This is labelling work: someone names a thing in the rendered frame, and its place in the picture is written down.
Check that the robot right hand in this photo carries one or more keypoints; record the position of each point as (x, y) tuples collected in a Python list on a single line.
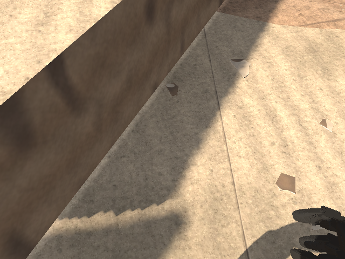
[(333, 245)]

